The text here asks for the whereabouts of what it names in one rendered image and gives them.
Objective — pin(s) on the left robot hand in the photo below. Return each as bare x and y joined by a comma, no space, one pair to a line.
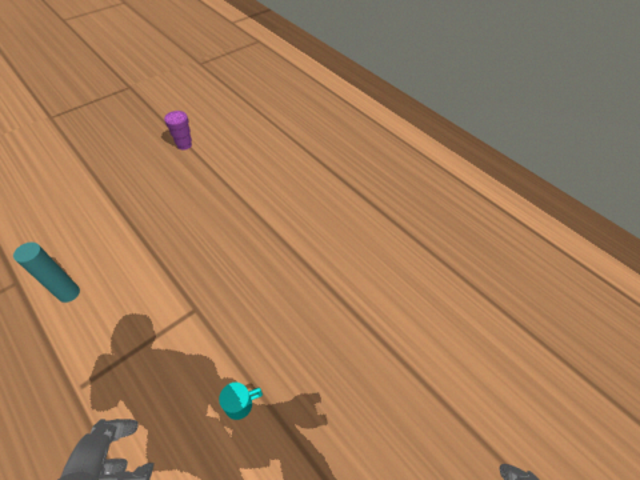
90,453

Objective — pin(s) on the right robot hand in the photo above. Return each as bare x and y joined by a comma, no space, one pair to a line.
509,472

